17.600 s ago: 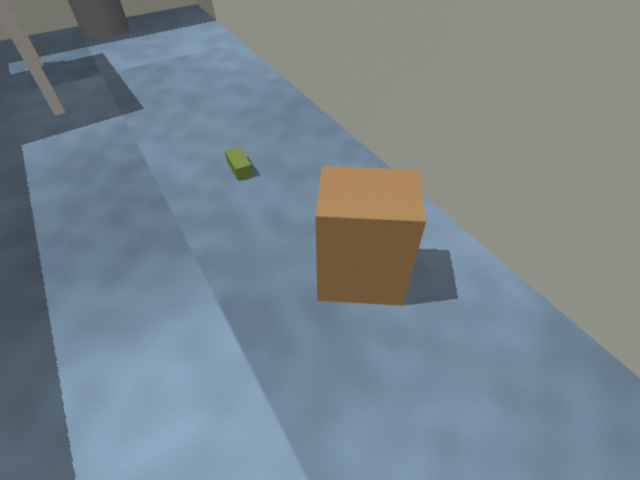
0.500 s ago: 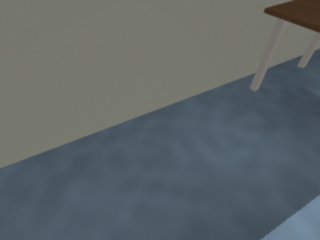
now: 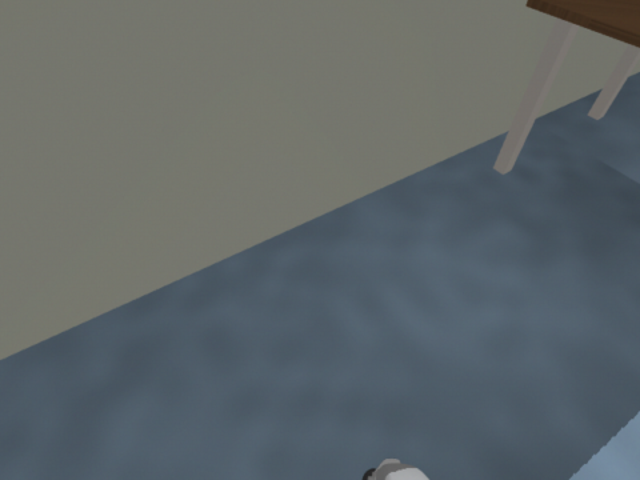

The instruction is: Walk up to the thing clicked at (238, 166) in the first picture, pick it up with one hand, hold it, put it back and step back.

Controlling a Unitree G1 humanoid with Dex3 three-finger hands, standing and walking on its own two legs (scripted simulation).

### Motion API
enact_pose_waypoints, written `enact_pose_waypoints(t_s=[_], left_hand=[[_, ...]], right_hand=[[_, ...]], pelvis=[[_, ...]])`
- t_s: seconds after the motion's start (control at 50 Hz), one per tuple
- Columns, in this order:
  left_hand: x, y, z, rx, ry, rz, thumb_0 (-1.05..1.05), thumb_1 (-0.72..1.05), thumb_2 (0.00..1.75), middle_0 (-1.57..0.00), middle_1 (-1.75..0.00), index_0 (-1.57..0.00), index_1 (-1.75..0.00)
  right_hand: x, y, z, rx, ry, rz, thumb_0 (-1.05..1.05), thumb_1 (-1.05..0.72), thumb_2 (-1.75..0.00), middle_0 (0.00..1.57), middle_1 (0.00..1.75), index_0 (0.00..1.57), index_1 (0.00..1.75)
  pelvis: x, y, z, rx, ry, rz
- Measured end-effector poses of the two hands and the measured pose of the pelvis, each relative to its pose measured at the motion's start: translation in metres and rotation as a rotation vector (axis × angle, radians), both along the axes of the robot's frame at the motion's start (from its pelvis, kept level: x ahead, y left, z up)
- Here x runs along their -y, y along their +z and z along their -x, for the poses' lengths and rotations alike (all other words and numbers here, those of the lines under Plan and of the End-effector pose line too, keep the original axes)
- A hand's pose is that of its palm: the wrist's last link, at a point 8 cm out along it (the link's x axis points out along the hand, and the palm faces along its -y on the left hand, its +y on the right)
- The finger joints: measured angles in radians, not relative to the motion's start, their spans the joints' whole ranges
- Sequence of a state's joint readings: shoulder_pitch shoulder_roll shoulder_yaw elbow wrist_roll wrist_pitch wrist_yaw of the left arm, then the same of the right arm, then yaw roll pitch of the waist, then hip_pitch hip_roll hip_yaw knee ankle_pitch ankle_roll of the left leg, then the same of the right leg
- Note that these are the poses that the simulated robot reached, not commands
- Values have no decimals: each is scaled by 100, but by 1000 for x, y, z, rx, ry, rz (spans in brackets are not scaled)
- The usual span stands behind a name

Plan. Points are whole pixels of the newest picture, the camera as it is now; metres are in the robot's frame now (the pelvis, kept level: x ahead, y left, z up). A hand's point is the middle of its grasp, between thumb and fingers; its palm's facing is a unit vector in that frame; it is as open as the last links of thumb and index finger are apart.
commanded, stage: walk up
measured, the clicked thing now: out of the picture -0.69 -0.96 -0.73
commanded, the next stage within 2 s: none
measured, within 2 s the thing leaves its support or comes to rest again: neither
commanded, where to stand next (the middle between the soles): +0.45 +0.00 m, yaw +0 degrees
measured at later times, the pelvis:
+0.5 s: pelvis +0.20 +0.04 +0.01, yaw -9 degrees
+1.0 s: pelvis +0.40 +0.06 -0.01, yaw -28 degrees
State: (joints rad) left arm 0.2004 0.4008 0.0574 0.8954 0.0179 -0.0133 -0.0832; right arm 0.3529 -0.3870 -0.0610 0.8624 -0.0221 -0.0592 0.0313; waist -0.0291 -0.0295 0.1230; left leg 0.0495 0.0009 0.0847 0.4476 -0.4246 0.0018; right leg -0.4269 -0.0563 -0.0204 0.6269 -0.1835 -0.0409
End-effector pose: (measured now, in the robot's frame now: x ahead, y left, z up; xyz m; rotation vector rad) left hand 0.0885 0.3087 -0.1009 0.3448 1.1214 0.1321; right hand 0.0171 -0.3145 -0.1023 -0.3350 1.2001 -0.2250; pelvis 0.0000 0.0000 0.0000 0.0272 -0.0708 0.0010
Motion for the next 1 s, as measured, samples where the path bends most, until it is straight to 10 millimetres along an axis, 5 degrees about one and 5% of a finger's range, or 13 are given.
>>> enact_pose_waypoints(t_s=[0.1,0.22,0.38,0.5,0.6,0.76,0.86,1.0], left_hand=[[20,6,-61,125,-3,-17,0,90,90,-20,-30,-20,-30],[26,25,-81,124,23,-24,0,90,90,-20,-30,-20,-30],[2,21,-94,-43,23,-27,0,90,90,-20,-30,-20,-30],[-36,3,-142,-125,-23,-18,1,90,90,-20,-30,-20,-30],[-60,-8,-220,-165,-121,-34,1,90,90,-20,-30,-20,-30],[-57,10,-374,-81,-290,-31,1,90,90,-20,-30,-20,-30],[-26,14,-469,-35,-409,-45,1,90,90,-20,-30,-19,-30],[53,-1,-582,80,-574,-25,0,90,90,-19,-30,-19,-30]], right_hand=[[10,-23,-43,-14,3,-30,1,-90,-90,20,30,21,30],[10,-8,-106,36,53,-55,1,-90,-90,20,30,21,30],[10,14,-177,78,35,-19,1,-90,-90,20,30,21,30],[-12,27,-236,151,-18,34,1,-90,-90,20,30,20,30],[-44,36,-259,211,-117,48,1,-91,-90,20,30,20,30],[-82,35,-252,135,-304,14,1,-90,-90,20,30,21,30],[-94,16,-246,66,-428,-13,1,-90,-90,20,30,21,30],[-95,-26,-261,2,-577,-57,1,-90,-90,20,30,21,30]], pelvis=[[16,-11,-39,17,10,19],[18,6,-78,5,7,21],[-2,13,-138,-33,-80,37],[-37,7,-198,-55,-167,52],[-59,7,-242,-54,-244,39],[-73,20,-308,-50,-335,42],[-75,14,-348,-45,-403,26],[-60,-14,-401,-39,-491,40]])
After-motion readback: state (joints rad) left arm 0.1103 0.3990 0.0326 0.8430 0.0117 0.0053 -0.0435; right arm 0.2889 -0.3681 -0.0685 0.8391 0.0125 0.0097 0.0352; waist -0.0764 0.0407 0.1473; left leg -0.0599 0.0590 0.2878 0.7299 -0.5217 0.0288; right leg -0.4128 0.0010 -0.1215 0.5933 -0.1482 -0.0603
